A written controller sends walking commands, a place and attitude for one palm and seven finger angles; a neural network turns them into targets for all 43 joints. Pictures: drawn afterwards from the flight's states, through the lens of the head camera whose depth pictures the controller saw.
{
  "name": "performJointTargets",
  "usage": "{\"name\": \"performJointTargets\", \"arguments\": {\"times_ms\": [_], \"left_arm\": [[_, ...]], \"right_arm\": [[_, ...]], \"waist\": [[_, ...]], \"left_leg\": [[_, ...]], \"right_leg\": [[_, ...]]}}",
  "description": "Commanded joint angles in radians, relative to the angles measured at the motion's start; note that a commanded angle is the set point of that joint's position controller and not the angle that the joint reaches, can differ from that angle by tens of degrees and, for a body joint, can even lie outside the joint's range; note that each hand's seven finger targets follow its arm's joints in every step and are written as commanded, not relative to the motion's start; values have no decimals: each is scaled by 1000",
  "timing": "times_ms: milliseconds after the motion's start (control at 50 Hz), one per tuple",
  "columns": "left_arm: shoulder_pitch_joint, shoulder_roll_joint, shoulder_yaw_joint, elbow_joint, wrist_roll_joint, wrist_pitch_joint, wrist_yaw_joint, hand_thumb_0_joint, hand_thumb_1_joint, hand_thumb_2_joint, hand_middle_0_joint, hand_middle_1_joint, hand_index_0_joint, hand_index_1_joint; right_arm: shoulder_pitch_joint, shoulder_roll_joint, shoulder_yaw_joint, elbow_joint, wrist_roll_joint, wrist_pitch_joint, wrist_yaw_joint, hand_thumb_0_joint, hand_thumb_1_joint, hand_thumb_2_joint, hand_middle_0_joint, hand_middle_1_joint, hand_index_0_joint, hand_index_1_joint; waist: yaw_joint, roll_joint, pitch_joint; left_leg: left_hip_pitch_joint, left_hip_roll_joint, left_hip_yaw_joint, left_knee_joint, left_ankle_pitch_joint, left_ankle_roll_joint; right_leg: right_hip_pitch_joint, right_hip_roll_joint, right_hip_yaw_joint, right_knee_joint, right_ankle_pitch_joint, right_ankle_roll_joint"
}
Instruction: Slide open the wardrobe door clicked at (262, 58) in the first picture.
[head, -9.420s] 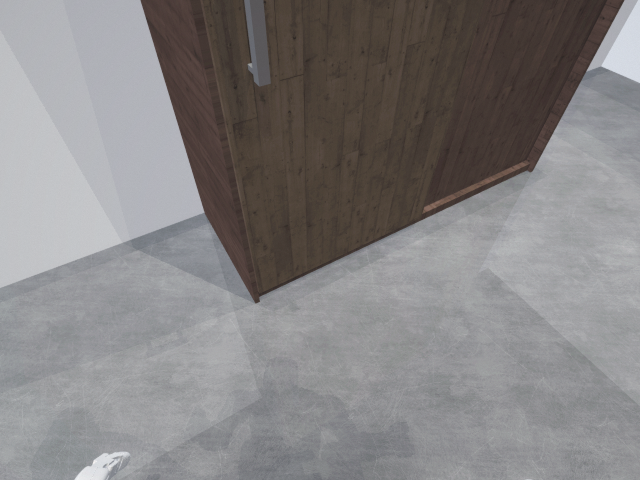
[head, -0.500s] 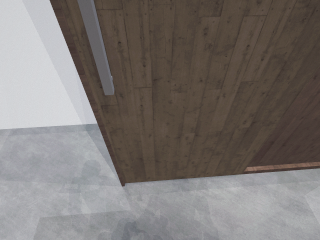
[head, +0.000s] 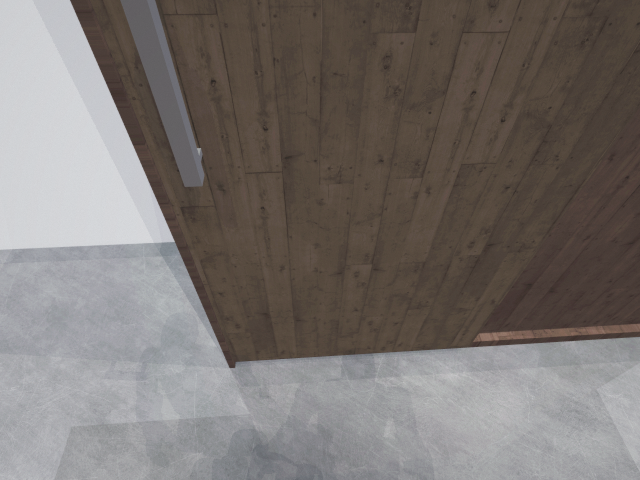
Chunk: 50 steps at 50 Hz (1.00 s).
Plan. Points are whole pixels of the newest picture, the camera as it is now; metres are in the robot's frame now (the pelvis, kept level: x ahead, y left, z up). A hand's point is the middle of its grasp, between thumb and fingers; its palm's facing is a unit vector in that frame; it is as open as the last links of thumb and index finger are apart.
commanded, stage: look again from close up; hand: left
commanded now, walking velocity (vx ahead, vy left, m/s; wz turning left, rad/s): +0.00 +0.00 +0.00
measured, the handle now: (173, 93) +0.52 +0.23 +0.21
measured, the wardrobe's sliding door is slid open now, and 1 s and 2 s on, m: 0.00 0.00 0.00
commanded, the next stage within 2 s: shuffle to correct the standing spot in 0.72 s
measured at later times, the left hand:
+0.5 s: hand out of the picture +0.03 +0.18 -0.17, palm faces +0.01 -0.97 -0.25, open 7.4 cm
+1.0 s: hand out of the picture +0.02 +0.18 -0.17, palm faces +0.07 -0.97 -0.23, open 7.4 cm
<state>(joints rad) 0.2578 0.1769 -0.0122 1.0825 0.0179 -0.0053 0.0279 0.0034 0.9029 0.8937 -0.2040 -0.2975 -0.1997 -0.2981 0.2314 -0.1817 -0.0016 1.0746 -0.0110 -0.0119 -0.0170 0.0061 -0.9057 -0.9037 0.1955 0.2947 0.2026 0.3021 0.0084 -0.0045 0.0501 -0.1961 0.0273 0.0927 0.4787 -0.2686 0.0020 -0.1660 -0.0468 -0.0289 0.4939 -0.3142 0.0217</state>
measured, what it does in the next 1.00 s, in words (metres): stands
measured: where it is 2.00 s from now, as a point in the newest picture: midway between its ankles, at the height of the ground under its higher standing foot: outside the picture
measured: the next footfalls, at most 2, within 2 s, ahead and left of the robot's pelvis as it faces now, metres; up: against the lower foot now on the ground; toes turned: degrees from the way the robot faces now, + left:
right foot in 1.62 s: +0.17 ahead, -0.07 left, +0.00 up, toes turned +1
left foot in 1.94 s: +0.06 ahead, +0.13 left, +0.00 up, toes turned +7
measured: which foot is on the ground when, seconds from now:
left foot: down 0.00-1.00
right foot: down 0.00-1.00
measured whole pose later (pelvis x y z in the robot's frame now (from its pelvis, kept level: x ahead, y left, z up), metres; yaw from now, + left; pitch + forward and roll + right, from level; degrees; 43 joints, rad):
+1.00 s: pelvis +0.00 -0.02 +0.00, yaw +3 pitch -1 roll +0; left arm 0.25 0.21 0.02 1.07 0.02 -0.01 0.02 0.00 0.90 0.89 -0.20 -0.30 -0.20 -0.30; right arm 0.25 -0.21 0.00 1.09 -0.02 0.02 0.00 0.01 -0.91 -0.90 0.20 0.29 0.20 0.30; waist 0.01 0.00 0.03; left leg -0.23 0.06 0.05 0.57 -0.35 -0.02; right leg -0.14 -0.02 -0.08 0.48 -0.33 -0.01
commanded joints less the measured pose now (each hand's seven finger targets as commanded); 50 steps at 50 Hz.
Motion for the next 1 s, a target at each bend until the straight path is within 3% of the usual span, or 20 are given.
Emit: {"name": "performJointTargets", "arguments": {"times_ms": [0,480,780,860,880,920,940,980], "left_arm": [[38,143,32,-31,0,-19,5,0,900,900,-200,-300,-200,-300],[-5,190,44,-36,-2,-29,-2,0,900,900,-200,-300,-200,-300],[-17,198,44,-32,-3,-29,-4,0,900,900,-200,-300,-200,-300],[20,169,44,-23,1,-17,-4,0,900,900,-200,-300,-200,-300],[33,175,50,-23,3,-12,-5,0,900,900,-200,-300,-200,-300],[75,208,66,-25,4,-5,-6,0,900,900,-200,-300,-200,-300],[97,217,76,-27,6,-3,-5,0,900,900,-200,-300,-200,-300],[143,218,88,-34,13,-8,-2,0,900,900,-200,-300,-200,-300]], "right_arm": [[31,-121,-21,-30,-1,-18,-11,0,-900,-900,200,300,200,300],[-2,-162,-21,-11,-3,-18,-11,0,-900,-900,200,300,200,300],[-18,-172,-19,-5,-4,-17,-10,0,-900,-900,200,300,200,300],[12,-124,-9,1,-8,-4,-3,0,-900,-900,200,300,200,300],[19,-119,-9,-5,-10,1,0,0,-900,-900,200,300,200,300],[5,-107,-11,-29,-13,10,6,0,-900,-900,200,300,200,300],[-16,-105,-15,-46,-14,14,9,0,-900,-900,200,300,200,300],[-55,-114,-22,-85,-14,14,12,0,-900,-900,200,300,200,300]], "waist": [[-5,-11,-18],[-1,-7,-49],[1,-9,-39],[7,-11,-16],[14,-31,3],[34,-131,44],[51,-181,78],[74,-187,108]], "left_leg": [[36,82,-83,-77,201,26],[60,94,-79,-89,241,8],[68,99,-84,-111,239,6],[19,68,-60,-74,93,1],[-31,51,-47,-46,27,-2],[-157,8,-9,69,-93,-12],[-227,7,-1,155,-156,-12],[-347,27,-36,315,-235,-6]], "right_leg": [[-45,-70,65,-89,244,-43],[0,-73,69,-117,320,-55],[2,-73,67,-141,306,-53],[-2,-86,76,-146,110,-59],[1,-105,90,-161,13,-67],[29,-184,188,-232,-121,-114],[32,-241,243,-271,-132,-148],[71,-321,309,-279,-18,-211]]}}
